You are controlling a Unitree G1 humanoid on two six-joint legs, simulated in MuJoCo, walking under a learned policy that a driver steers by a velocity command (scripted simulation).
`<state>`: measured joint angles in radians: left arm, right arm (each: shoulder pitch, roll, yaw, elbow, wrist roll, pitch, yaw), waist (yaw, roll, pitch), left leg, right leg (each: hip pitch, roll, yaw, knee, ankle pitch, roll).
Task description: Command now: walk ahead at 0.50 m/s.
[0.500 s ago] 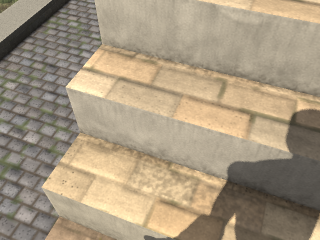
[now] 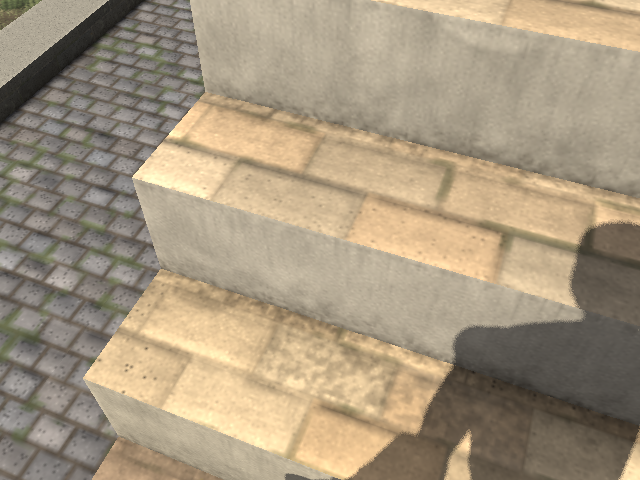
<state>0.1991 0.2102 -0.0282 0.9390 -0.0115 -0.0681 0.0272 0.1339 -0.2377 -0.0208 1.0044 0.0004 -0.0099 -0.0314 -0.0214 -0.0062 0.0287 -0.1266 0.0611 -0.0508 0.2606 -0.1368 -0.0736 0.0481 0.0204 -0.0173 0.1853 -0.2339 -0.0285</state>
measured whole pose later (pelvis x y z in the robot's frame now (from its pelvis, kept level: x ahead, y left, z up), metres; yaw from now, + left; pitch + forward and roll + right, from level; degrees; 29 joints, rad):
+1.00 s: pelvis -0.01 +0.00 +0.00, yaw +0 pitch +0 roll +0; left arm 0.19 0.22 -0.04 0.95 -0.01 -0.07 0.03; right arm 0.14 -0.25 -0.01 0.99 0.00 -0.01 -0.04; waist -0.02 0.00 0.03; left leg -0.14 0.06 -0.06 0.26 -0.12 -0.07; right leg 0.04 0.02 -0.01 0.19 -0.23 -0.02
